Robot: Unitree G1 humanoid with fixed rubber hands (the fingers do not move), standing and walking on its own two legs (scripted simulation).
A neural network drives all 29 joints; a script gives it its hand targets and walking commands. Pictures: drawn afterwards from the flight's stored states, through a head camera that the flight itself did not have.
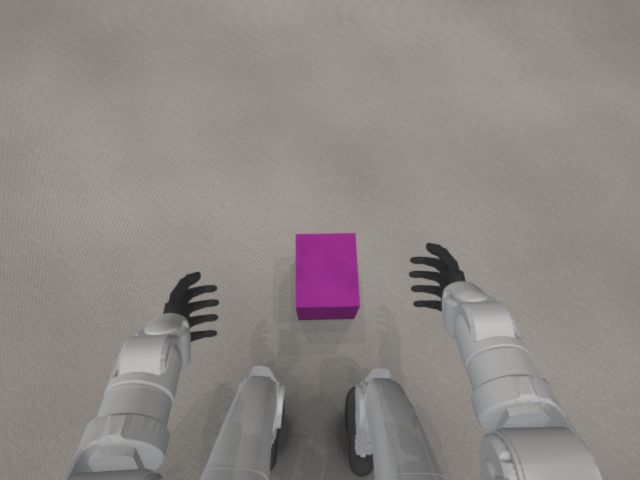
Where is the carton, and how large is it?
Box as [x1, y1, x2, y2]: [296, 233, 359, 319]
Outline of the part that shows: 354,233 296,234 296,310 298,319 327,319 354,317 359,307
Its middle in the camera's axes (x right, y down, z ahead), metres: +0.01 +0.09 +1.05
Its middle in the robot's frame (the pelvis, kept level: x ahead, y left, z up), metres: +0.53 +0.00 -0.59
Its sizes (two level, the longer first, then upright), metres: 0.195 0.157 0.160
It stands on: the floor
